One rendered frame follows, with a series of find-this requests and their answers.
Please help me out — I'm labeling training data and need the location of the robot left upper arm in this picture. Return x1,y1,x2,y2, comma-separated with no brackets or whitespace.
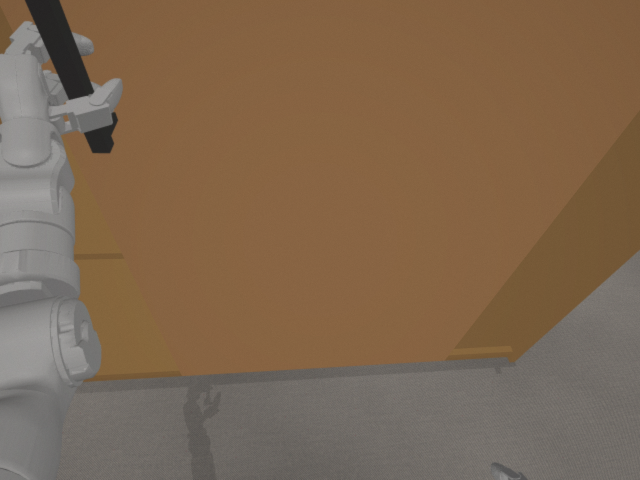
0,296,101,480

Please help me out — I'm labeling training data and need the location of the wardrobe door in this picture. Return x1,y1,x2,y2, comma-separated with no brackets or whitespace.
454,111,640,349
0,0,640,376

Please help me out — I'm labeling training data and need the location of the left robot hand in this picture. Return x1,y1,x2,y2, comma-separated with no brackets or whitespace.
0,21,123,135

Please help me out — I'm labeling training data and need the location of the left robot forearm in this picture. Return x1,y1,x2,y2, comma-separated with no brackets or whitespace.
0,118,80,307

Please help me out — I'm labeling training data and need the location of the handle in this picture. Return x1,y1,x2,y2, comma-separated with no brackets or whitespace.
25,0,118,153

